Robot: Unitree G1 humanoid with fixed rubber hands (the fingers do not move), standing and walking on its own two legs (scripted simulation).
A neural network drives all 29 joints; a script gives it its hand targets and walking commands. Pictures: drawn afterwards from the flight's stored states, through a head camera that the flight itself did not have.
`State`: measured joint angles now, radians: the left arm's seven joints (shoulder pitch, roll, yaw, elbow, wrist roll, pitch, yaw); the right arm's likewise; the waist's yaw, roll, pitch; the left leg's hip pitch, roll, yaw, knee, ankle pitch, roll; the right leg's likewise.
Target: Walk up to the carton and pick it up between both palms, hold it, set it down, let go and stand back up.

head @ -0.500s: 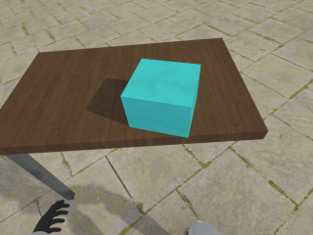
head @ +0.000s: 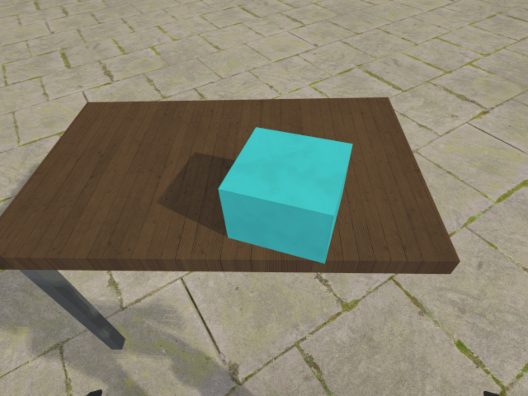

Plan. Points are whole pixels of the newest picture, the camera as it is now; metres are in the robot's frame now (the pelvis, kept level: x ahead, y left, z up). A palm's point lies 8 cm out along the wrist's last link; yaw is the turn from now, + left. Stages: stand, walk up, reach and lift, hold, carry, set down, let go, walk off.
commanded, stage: walk up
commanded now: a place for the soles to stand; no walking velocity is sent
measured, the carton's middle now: (288, 192) +0.52 +0.00 -0.01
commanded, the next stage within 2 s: none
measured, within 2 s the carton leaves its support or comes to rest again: neither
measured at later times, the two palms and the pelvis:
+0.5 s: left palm out of the picture +0.14 +0.30 -0.09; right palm out of the picture +0.08 -0.34 -0.12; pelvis +0.05 -0.02 -0.01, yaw -1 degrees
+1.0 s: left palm (122, 348) +0.23 +0.29 -0.11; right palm (470, 338) +0.26 -0.31 -0.10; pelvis +0.12 -0.01 -0.01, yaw +1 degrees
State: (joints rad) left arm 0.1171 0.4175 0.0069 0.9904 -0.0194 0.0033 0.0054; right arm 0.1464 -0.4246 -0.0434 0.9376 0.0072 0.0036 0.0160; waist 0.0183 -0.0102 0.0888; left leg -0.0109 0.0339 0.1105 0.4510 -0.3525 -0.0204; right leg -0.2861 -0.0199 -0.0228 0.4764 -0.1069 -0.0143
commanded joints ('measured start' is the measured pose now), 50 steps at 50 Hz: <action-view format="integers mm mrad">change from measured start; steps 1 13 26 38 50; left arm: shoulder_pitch -76 -71 278 76 118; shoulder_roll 195 181 298 166 211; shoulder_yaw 53 56 140 78 70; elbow -35 5 -61 -260 -199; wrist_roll -2 5 53 32 -9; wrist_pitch -21 -19 -56 -51 18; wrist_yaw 5 20 -4 28 9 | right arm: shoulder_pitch -32 -18 111 153 -70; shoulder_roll -203 -177 -79 -88 -211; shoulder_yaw -47 -49 -56 -47 -45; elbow -20 38 -155 -191 -199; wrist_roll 2 -1 -28 -19 -2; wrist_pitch -20 -17 -37 5 6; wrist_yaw -8 -15 18 -23 -25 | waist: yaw -17 -13 96 -17 2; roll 11 -25 -283 -60 180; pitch -42 -77 -148 -13 -114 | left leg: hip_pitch -131 -94 -531 -269 -324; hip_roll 130 118 -34 21 183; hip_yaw -113 -114 12 -212 -394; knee -173 -174 550 367 -94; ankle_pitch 26 66 -114 21 319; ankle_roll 61 54 53 -9 156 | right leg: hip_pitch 107 130 558 42 213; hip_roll -109 -110 -275 -226 -36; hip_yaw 158 160 547 54 73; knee -86 -111 -187 -108 60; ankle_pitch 43 32 -128 521 -222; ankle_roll -38 -29 -201 -187 7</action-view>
